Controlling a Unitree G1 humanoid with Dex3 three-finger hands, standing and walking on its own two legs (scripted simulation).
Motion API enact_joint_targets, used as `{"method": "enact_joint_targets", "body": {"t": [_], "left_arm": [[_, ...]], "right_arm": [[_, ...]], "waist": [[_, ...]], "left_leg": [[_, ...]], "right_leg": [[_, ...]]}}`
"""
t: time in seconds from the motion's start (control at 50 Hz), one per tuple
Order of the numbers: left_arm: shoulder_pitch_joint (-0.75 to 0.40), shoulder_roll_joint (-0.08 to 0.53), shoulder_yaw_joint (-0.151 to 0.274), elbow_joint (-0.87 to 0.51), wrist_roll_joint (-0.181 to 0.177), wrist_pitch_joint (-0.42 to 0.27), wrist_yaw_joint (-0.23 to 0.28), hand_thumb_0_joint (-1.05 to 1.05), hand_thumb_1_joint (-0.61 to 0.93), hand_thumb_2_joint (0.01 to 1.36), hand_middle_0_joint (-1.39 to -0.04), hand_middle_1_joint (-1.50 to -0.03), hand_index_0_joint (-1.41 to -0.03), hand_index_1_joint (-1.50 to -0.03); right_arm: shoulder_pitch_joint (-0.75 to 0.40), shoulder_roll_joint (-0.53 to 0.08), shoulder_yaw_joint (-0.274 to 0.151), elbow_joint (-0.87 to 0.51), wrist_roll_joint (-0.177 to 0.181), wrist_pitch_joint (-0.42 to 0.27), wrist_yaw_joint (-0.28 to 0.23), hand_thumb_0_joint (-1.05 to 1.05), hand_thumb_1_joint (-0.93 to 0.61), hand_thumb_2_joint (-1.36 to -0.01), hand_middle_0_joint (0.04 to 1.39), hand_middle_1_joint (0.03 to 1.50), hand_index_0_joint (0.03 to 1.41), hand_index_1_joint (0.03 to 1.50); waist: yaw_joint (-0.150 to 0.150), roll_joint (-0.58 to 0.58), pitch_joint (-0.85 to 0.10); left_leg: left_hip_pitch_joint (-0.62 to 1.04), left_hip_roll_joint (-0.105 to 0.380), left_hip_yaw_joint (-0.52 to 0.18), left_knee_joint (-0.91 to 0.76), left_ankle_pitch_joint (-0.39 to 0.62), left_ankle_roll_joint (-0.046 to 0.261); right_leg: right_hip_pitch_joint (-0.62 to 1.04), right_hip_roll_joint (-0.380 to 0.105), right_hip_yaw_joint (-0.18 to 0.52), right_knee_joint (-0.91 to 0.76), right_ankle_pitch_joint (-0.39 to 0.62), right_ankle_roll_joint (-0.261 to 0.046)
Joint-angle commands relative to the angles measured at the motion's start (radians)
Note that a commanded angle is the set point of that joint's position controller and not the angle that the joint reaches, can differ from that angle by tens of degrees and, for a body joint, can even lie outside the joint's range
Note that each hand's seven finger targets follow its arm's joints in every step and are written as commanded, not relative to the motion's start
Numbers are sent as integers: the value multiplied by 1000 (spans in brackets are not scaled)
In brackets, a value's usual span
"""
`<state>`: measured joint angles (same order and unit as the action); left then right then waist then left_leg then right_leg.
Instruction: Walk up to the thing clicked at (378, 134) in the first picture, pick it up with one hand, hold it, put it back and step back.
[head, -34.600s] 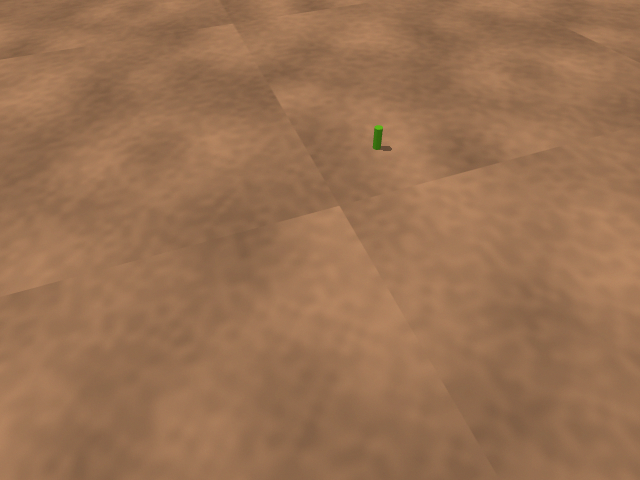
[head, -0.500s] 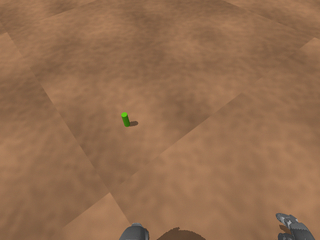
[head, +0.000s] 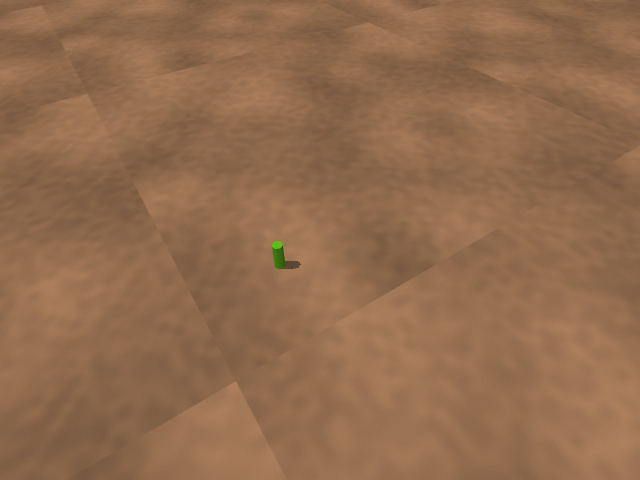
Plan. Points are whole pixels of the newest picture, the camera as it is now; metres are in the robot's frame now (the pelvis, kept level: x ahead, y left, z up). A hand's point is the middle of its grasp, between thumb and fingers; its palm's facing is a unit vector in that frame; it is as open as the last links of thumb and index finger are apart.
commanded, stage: step back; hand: left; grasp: from above
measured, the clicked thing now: (278, 255) +1.10 +0.18 -0.70
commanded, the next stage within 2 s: stand in 0.72 s
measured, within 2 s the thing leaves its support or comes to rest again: neither
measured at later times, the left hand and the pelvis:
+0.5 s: hand out of the picture +0.10 +0.28 -0.16, palm faces -0.01 -0.93 -0.37, open 7.4 cm; pelvis +0.04 +0.01 -0.01, yaw -2 degrees
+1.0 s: hand out of the picture +0.17 +0.27 -0.14, palm faces -0.07 -0.94 -0.33, open 7.4 cm; pelvis +0.06 +0.03 +0.01, yaw -3 degrees
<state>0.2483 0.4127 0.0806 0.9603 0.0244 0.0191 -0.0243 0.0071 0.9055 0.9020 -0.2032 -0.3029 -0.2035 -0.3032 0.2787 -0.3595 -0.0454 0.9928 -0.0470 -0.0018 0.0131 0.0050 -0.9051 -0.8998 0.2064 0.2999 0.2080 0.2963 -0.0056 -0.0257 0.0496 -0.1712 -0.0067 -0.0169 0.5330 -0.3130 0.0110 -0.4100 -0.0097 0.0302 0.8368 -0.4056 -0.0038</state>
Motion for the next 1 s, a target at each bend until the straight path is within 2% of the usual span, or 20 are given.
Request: {"method": "enact_joint_targets", "body": {"t": [0.0,0.04,0.08,0.1,0.12,0.14,0.22,0.3,0.34,0.36,0.38,0.4,0.42,0.44,0.46,0.52,0.64,0.84,0.9,0.98], "left_arm": [[-62,165,38,-69,-4,-45,-6,0,900,900,-200,-300,-200,-300],[-5,148,42,-42,0,-51,1,0,900,900,-200,-300,-200,-300],[59,182,53,-15,17,-70,20,0,900,900,-200,-300,-200,-300],[86,254,67,-18,25,-81,30,0,900,900,-200,-300,-200,-300],[52,323,81,-39,23,-84,29,0,900,900,-200,-300,-200,-300],[12,308,79,-59,15,-88,30,0,900,900,-200,-300,-200,-300],[-52,238,56,-64,10,-99,34,0,900,900,-200,-300,-200,-300],[-84,227,39,-72,9,-88,31,0,900,900,-200,-300,-200,-300],[-116,214,27,-78,-3,-75,30,0,900,900,-200,-300,-200,-300],[-96,179,10,-74,-7,-69,30,0,900,900,-200,-300,-200,-300],[-71,142,-7,-68,-13,-65,30,0,900,900,-200,-300,-200,-300],[-54,110,-16,-65,-24,-60,29,0,900,900,-200,-300,-200,-300],[-44,148,-2,-30,-31,-53,35,0,900,900,-200,-300,-200,-300],[-40,160,2,-8,-20,-54,36,0,900,900,-200,-300,-200,-300],[-40,153,-3,-5,-15,-59,36,0,900,900,-200,-300,-200,-300],[-78,193,1,17,-21,-69,35,0,900,900,-200,-300,-200,-300],[-135,169,-9,42,-26,-66,43,0,900,900,-200,-300,-200,-300],[-202,148,-38,104,-21,-58,35,0,900,900,-200,-300,-200,-300],[-217,151,-38,111,-19,-58,33,0,900,900,-200,-300,-200,-300],[-223,147,-40,117,-16,-60,31,0,900,900,-200,-300,-200,-300]], "right_arm": [[-141,-279,-74,-105,-7,-30,-6,0,-900,-900,200,300,200,300],[-156,-277,-74,-107,-2,-14,-6,0,-900,-900,200,300,200,300],[-104,-197,-50,-108,7,-1,-9,0,-900,-900,200,300,200,300],[-121,-141,-34,-138,15,-4,-7,0,-900,-900,200,300,200,300],[-131,-201,-52,-128,7,-1,-19,0,-900,-900,200,300,200,300],[-111,-239,-68,-115,11,-4,-18,0,-900,-900,200,300,200,300],[-34,-216,-66,-70,11,-12,-5,0,-900,-900,200,300,200,300],[-67,-184,-60,-67,7,-9,0,0,-900,-900,200,300,200,300],[-40,-176,-60,-43,10,-19,-7,0,-900,-900,200,300,200,300],[-49,-183,-61,-34,8,-23,-14,0,-900,-900,200,300,200,300],[-67,-203,-63,-42,6,-29,-20,0,-900,-900,200,300,200,300],[-119,-246,-61,-61,6,-37,-25,0,-900,-900,200,300,200,300],[-175,-286,-57,-68,18,-35,-21,0,-900,-900,200,300,200,300],[-207,-272,-54,-61,18,-31,-17,0,-900,-900,200,300,200,300],[-222,-248,-42,-52,17,-30,-18,0,-900,-900,200,300,200,300],[-220,-209,-27,-30,29,-32,-21,0,-900,-900,200,300,200,300],[-230,-205,-25,20,37,-33,-24,0,-900,-900,200,300,200,300],[-283,-196,-13,58,41,-38,-17,0,-900,-900,200,300,200,300],[-288,-191,-11,65,41,-38,-14,0,-900,-900,200,300,200,300],[-294,-195,-11,77,39,-38,-12,0,-900,-900,200,300,200,300]], "waist": [[1,225,48],[39,216,54],[60,46,27],[75,-153,19],[81,-118,63],[58,-39,101],[16,-55,45],[19,-131,25],[-9,-107,-24],[-11,-63,-43],[-5,11,-59],[18,118,-76],[42,131,-66],[51,101,-46],[59,81,-56],[28,84,-66],[18,64,-150],[7,35,-114],[4,30,-87],[4,35,-91]], "left_leg": [[-163,203,-192,-276,-356,139],[-222,197,-153,-193,-368,123],[-330,110,-73,68,-319,79],[-492,-11,7,316,-287,21],[-426,3,-82,434,-294,11],[-404,25,-135,471,-250,15],[-284,64,-90,394,-103,-1],[-145,51,17,179,-105,-7],[-9,26,63,8,30,-9],[57,23,38,-50,92,-3],[90,95,-68,-95,99,18],[32,242,-270,-184,33,74],[-130,308,-301,-197,-62,146],[-206,287,-260,-180,-65,140],[-168,236,-185,-140,11,105],[-105,136,-71,-69,151,29],[27,161,-39,-73,448,41],[93,154,-48,-187,396,16],[71,146,-43,-227,289,10],[94,148,-40,-240,274,3]], "right_leg": [[91,6,-56,-139,-35,2],[221,29,-85,-290,57,-12],[400,26,23,-420,27,-29],[406,-210,453,-581,-233,-122],[214,-371,645,-659,-437,-221],[157,-375,632,-659,-452,-250],[102,-250,322,-575,-168,-174],[39,-213,201,-507,6,-155],[20,-184,138,-400,159,-132],[-4,-151,111,-335,223,-103],[-34,-117,87,-284,248,-71],[-16,-39,47,-222,163,-24],[123,-4,-14,-185,-21,-14],[218,-16,-2,-212,-24,-19],[227,-28,24,-307,81,-28],[219,-87,105,-350,336,-43],[272,-86,69,-351,496,-27],[309,-110,58,-487,454,-4],[302,-112,63,-527,379,0],[291,-117,65,-551,355,-2]]}}
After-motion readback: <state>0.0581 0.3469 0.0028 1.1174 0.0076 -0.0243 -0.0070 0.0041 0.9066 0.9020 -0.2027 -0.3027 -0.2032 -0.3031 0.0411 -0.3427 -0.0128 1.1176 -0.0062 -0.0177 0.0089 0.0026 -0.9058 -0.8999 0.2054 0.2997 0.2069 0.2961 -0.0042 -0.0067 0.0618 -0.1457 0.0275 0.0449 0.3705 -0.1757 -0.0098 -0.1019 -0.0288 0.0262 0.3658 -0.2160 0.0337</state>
